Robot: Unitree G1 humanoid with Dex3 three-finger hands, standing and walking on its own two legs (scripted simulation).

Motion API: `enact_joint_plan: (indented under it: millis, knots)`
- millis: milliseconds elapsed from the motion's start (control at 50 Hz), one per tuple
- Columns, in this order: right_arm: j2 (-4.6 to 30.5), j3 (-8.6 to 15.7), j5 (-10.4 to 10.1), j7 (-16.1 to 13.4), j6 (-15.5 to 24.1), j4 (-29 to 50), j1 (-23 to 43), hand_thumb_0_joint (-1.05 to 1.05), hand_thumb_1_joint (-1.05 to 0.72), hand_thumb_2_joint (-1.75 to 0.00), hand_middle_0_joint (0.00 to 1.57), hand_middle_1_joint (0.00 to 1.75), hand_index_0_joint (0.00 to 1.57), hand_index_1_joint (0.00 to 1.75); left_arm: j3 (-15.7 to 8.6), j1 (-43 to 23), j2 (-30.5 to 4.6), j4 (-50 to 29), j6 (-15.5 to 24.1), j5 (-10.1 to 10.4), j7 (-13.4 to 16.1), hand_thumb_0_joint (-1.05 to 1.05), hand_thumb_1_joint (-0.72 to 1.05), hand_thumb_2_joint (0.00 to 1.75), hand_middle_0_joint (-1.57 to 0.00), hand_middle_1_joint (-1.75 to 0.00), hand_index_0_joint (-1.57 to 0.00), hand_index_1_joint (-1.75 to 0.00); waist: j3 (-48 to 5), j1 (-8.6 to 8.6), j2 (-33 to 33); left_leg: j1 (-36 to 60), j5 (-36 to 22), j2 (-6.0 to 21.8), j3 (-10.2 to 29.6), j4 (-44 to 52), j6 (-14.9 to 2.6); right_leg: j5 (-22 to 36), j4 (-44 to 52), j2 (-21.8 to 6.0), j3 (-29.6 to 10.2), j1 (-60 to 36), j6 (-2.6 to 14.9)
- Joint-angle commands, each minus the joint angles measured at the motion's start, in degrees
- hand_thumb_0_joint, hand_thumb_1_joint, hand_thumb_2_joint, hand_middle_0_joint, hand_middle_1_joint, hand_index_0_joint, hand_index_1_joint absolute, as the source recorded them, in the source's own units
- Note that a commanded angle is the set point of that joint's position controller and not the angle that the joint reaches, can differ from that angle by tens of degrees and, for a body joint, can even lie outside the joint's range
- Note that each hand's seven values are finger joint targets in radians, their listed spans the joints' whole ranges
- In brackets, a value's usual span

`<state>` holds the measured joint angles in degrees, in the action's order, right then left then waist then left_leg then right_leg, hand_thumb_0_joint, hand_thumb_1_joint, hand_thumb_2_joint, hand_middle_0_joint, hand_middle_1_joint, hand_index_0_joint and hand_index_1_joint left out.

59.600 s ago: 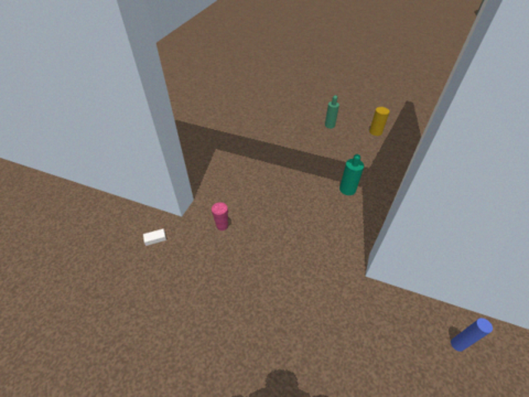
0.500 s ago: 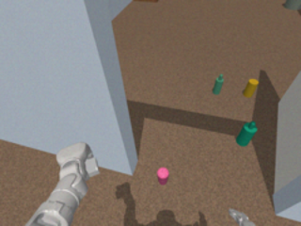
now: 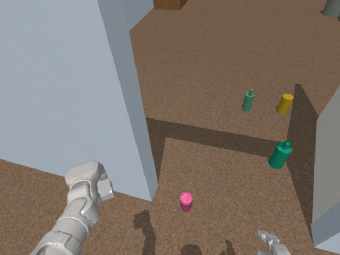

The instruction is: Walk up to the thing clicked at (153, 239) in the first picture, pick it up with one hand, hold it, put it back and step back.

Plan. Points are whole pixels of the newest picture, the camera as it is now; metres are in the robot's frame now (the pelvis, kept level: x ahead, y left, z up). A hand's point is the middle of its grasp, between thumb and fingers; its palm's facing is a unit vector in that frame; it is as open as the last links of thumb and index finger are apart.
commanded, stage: hold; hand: left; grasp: from above
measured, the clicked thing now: (95, 193) +0.32 +0.23 -0.08
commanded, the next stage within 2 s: crouch in 0.78 s
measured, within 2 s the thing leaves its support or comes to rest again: neither
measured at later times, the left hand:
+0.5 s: hand (90, 193) +0.30 +0.22 -0.03, palm faces -0.39 -0.18 -0.90, open 7.9 cm
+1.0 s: hand (90, 191) +0.30 +0.23 -0.03, palm faces -0.38 -0.18 -0.91, open 8.0 cm
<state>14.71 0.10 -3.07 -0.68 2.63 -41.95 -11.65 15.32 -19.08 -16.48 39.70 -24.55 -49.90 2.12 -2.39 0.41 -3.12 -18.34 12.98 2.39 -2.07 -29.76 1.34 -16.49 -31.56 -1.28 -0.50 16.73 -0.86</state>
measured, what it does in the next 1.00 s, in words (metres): stands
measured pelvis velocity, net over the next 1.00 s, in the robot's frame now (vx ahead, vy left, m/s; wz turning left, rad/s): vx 0.00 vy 0.00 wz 0.00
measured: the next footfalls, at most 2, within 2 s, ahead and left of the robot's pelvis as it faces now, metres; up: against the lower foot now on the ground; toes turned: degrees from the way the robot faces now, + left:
none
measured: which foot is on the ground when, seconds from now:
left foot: down 0.00-1.00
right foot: down 0.00-1.00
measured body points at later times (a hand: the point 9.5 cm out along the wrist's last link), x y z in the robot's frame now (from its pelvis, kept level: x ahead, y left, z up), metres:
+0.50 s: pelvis +0.00 +0.00 +0.00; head +0.00 -0.02 +0.45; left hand +0.31 +0.23 +0.02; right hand +0.15 -0.24 -0.11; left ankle +0.03 +0.14 -0.73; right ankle +0.00 -0.13 -0.73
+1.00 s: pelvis +0.00 +0.00 +0.00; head +0.00 -0.02 +0.45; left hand +0.32 +0.23 +0.02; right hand +0.15 -0.24 -0.11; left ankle +0.03 +0.14 -0.73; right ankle +0.00 -0.13 -0.73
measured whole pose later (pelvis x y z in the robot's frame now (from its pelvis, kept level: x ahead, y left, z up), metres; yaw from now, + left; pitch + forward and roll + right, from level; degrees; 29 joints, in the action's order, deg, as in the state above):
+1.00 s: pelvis +0.00 +0.00 +0.00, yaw +0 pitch +1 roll +0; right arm 14.3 0.1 -3.2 -0.6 2.3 -41.5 -11.1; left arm 15.8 -17.9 -16.8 37.4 -25.0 -50.8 1.0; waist -1.8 -0.3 -3.2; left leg -16.7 12.6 2.3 -2.2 -28.3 1.1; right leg -15.8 -29.6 -1.3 -0.7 14.8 -1.1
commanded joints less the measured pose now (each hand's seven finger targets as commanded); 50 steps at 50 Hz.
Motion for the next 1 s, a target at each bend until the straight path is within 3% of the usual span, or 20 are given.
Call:
enact_joint_plan:
  millis: [0,40,80,120,160,180,240,280,420,480,520,560,600,700,780,840,880,920,940,980]
  knots:
    - [6.70,2.02,-0.28,-0.45,2.67,8.57,5.23,0.00,-0.88,-0.89,0.20,0.30,0.20,0.30,-3.57,-19.64,-10.46,-11.21,-0.18,-2.35,1.50,0.00,0.73,0.31,-1.03,-0.42,-1.06,-0.39,-12.37,-0.29,4.11,7.70,-7.29,-3.09,-0.76,3.18,-2.25,9.97,6.38,2.30,0.63,-2.58,0.05]
    - [6.60,1.97,-0.32,-0.66,2.68,8.92,5.82,0.00,-0.88,-0.89,0.20,0.30,0.20,0.30,-4.65,-19.05,-12.20,-12.53,-0.08,-2.38,0.99,0.00,0.72,0.32,-1.02,-0.45,-1.06,-0.41,-12.70,-1.12,2.55,7.74,-7.82,-3.07,-0.73,3.48,-1.99,9.90,6.26,2.42,0.69,-2.77,0.29]
    - [6.50,1.88,-0.27,-0.57,2.59,9.08,5.56,0.00,-0.88,-0.89,0.20,0.30,0.20,0.30,-3.77,-16.92,-10.47,-10.72,-0.25,-2.87,0.52,0.00,0.72,0.34,-1.04,-0.43,-1.06,-0.40,-11.46,-0.39,4.65,7.54,-7.84,-2.94,-0.63,3.49,-2.21,10.08,6.26,2.54,0.73,-2.51,0.16]
    - [6.59,1.95,-0.30,-0.66,2.61,9.07,5.43,0.00,-0.89,-0.90,0.20,0.30,0.20,0.30,-4.59,-18.21,-11.88,-12.10,0.19,-2.86,0.38,0.00,0.72,0.36,-1.03,-0.46,-1.06,-0.43,-12.11,-0.46,3.29,8.12,-8.22,-2.94,-0.75,3.58,-2.04,10.22,6.19,2.58,0.69,-2.69,0.29]
    - [6.40,1.93,-0.31,-0.74,2.62,9.41,5.76,0.00,-0.89,-0.90,0.20,0.30,0.20,0.30,-3.59,-20.96,-11.11,-15.02,0.59,-3.06,0.16,0.00,0.72,0.35,-1.03,-0.45,-1.06,-0.42,-13.59,-0.22,2.79,9.31,-9.06,-3.04,-0.82,3.49,-2.19,11.62,6.23,2.52,0.54,-2.69,0.16]
    - [6.66,1.94,-0.31,-0.82,2.74,9.22,5.50,0.00,-0.89,-0.90,0.20,0.30,0.20,0.30,-4.49,-20.98,-12.40,-15.25,0.72,-3.02,0.23,0.00,0.71,0.37,-1.03,-0.47,-1.05,-0.44,-13.78,-0.43,2.24,9.45,-8.85,-2.88,-0.75,3.60,-1.96,10.79,6.22,2.67,0.56,-3.10,0.33]
    - [6.25,1.84,-0.30,-0.84,2.72,9.69,6.26,0.00,-0.89,-0.90,0.20,0.30,0.20,0.30,-2.73,-18.48,-9.65,-14.08,0.88,-3.06,0.19,0.00,0.71,0.35,-1.03,-0.46,-1.06,-0.43,-11.50,-0.37,3.20,8.79,-7.13,-2.73,-0.42,4.25,-1.84,8.75,6.69,2.84,0.88,-2.16,0.53]
    - [6.25,1.86,-0.42,-0.85,2.75,9.50,6.37,0.00,-0.89,-0.90,0.20,0.30,0.20,0.30,-3.97,-17.39,-11.00,-13.42,0.61,-2.90,0.61,0.00,0.71,0.37,-1.01,-0.50,-1.04,-0.46,-11.44,-0.65,3.04,8.64,-6.97,-2.95,-0.70,4.17,-1.87,8.50,7.06,2.63,0.75,-2.36,0.41]
    - [6.58,2.05,-0.37,-0.50,2.79,9.07,6.05,0.00,-0.89,-0.90,0.20,0.30,0.20,0.30,-3.22,-18.97,-10.26,-13.80,0.08,-3.09,1.22,0.00,0.70,0.42,-1.03,-0.50,-1.05,-0.47,-12.95,-0.37,2.77,9.74,-8.95,-2.70,-0.64,4.01,-1.87,10.80,6.47,2.69,0.83,-3.06,0.42]
    - [6.42,2.00,-0.36,-0.62,2.72,8.69,6.01,0.00,-0.89,-0.90,0.20,0.30,0.20,0.30,-4.64,-20.24,-12.37,-13.34,-0.06,-3.44,1.19,0.00,0.68,0.42,-1.01,-0.51,-1.03,-0.48,-13.97,-0.82,2.68,9.78,-10.56,-2.73,-0.57,3.60,-1.85,12.17,6.43,2.75,0.89,-3.64,0.31]
    - [6.16,1.78,-0.31,-0.49,2.69,8.75,6.22,0.00,-0.89,-0.90,0.20,0.30,0.20,0.30,-2.56,-18.46,-9.18,-11.67,-0.46,-3.32,1.11,0.00,0.71,0.42,-1.03,-0.51,-1.05,-0.48,-11.76,-0.32,3.66,8.94,-9.44,-2.92,-0.77,3.69,-2.01,11.53,6.87,2.60,0.80,-2.87,0.22]
    - [6.34,1.96,-0.43,-0.54,2.72,8.95,6.42,0.00,-0.89,-0.90,0.20,0.30,0.20,0.30,-4.10,-19.06,-11.14,-12.76,-0.50,-2.69,1.12,0.00,0.72,0.41,-1.02,-0.53,-1.05,-0.49,-12.33,-1.11,3.16,8.97,-8.48,-2.96,-0.78,4.21,-1.94,10.17,7.32,2.59,0.90,-3.51,0.37]
    - [6.30,1.90,-0.52,-0.50,2.62,9.22,6.65,0.00,-0.89,-0.90,0.20,0.30,0.20,0.30,-2.90,-17.79,-9.64,-12.31,-0.74,-2.70,0.58,0.00,0.69,0.43,-1.01,-0.53,-1.04,-0.50,-11.84,-0.71,3.26,8.96,-8.14,-2.94,-0.85,4.32,-1.90,9.81,7.22,2.61,0.75,-3.07,0.41]
    - [6.45,2.20,-0.31,-0.44,2.58,9.19,5.72,0.00,-0.89,-0.90,0.20,0.30,0.20,0.30,-4.42,-18.76,-11.76,-12.89,-0.08,-3.40,0.74,0.00,0.68,0.47,-1.00,-0.56,-1.03,-0.53,-13.04,-0.97,1.93,9.19,-9.52,-2.67,-0.57,4.21,-1.68,10.89,6.52,2.79,1.05,-3.81,0.74]
    - [6.39,2.19,-0.36,-0.53,2.63,8.93,5.72,0.00,-0.89,-0.90,0.20,0.30,0.20,0.30,-4.27,-19.32,-11.38,-14.00,0.28,-3.53,1.16,0.00,0.69,0.47,-1.02,-0.55,-1.04,-0.53,-13.78,-1.14,2.00,9.71,-10.31,-2.61,-0.53,4.01,-1.65,11.61,6.34,2.80,0.85,-4.12,0.67]
    - [6.26,2.28,-0.39,-0.54,2.63,8.90,5.70,0.00,-0.89,-0.90,0.20,0.30,0.20,0.30,-3.39,-20.05,-10.00,-14.05,0.18,-3.05,1.46,0.00,0.69,0.48,-1.00,-0.58,-1.03,-0.55,-13.42,-0.83,1.93,9.99,-11.10,-2.56,-0.61,3.82,-1.51,12.31,6.37,2.93,0.92,-3.61,0.66]
    - [6.43,2.38,-0.41,-0.51,2.61,8.77,5.77,0.00,-0.84,-0.88,0.20,0.30,0.20,0.30,-3.93,-19.68,-10.98,-14.43,-0.06,-3.03,1.56,0.00,0.61,0.40,-0.87,-0.52,-0.94,-0.46,-14.00,-0.95,2.55,10.23,-11.42,-2.61,-0.72,3.57,-1.67,12.90,6.54,2.75,0.91,-4.03,0.46]
    - [6.58,2.39,-0.33,-0.46,2.52,8.63,5.78,0.00,-0.86,-0.89,0.20,0.30,0.20,0.30,-3.85,-17.91,-10.57,-12.78,-0.30,-2.98,1.40,0.00,0.74,0.40,-1.02,-0.54,-1.08,-0.48,-13.18,-0.82,3.76,9.90,-11.45,-2.67,-0.92,3.43,-1.92,13.39,6.69,2.64,0.91,-3.91,0.28]
    - [6.55,2.25,-0.38,-0.39,2.50,8.58,5.55,0.00,-0.86,-0.89,0.20,0.30,0.20,0.30,-2.68,-16.05,-8.70,-10.04,-0.40,-2.79,1.24,0.00,0.78,0.43,-1.06,-0.53,-1.11,-0.48,-11.21,-0.22,5.37,9.05,-11.23,-2.57,-0.69,3.48,-1.97,13.12,6.67,2.74,1.04,-3.33,0.24]
    - [6.69,2.45,-0.38,-0.37,2.43,8.62,4.96,0.00,-0.86,-0.89,0.20,0.30,0.20,0.30,-3.01,-16.02,-9.12,-9.66,0.46,-2.72,1.21,0.00,0.80,0.44,-1.07,-0.56,-1.12,-0.50,-10.49,-0.14,5.65,8.45,-10.30,-2.70,-0.81,3.47,-2.15,12.55,6.83,2.58,0.99,-2.59,0.22]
